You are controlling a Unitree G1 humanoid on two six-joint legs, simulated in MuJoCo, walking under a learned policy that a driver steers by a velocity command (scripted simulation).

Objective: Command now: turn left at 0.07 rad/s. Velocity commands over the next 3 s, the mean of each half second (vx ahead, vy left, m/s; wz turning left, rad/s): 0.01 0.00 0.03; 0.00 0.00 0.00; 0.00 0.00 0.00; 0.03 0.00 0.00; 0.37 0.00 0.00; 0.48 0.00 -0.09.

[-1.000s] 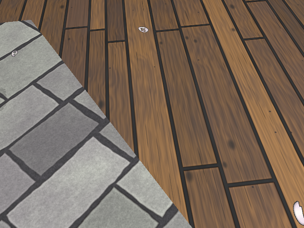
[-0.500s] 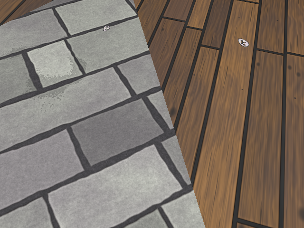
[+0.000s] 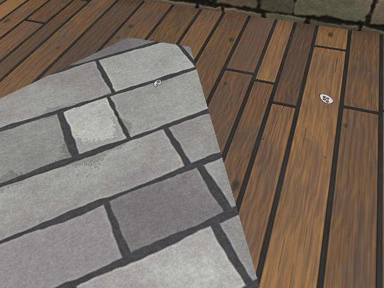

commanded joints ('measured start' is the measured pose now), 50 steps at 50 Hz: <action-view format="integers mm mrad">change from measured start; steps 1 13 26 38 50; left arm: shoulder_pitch -81 23 48 85 116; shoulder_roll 103 92 59 36 16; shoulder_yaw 8 1 -22 -36 -42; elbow -50 67 160 210 233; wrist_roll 0 -10 -10 -9 -9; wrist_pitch -39 -35 -33 -34 -37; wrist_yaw -7 -1 6 11 14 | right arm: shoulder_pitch -2 23 45 59 78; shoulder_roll -74 -74 -56 -27 -7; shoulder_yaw -10 2 17 29 37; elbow -17 138 237 282 303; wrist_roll -7 3 4 5 6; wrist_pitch -20 -29 -22 -19 -17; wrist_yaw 4 -15 -28 -33 -37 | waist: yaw -34 7 4 5 7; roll -162 -27 -44 -44 -43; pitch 38 42 47 63 71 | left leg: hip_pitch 144 126 150 145 132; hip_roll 95 150 161 162 163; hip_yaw -99 -140 -131 -119 -109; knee -55 -101 -87 -76 -63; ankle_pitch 12 81 124 122 112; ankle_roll -11 -7 -5 -11 -18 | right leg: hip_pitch -128 10 30 33 41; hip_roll -198 -121 -113 -112 -112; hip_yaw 200 120 109 108 109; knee -212 -149 -145 -145 -148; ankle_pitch -17 77 139 164 193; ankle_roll -64 -52 -48 -49 -51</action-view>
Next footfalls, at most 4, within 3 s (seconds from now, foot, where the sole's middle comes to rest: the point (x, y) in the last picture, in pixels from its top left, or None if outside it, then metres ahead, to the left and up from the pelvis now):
2.30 left None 0.31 0.08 -0.78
2.86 right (224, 255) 0.65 -0.07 -0.78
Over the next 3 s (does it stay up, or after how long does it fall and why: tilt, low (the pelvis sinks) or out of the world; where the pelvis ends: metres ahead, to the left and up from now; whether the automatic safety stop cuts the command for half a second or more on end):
stays up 0.56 -0.01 -0.01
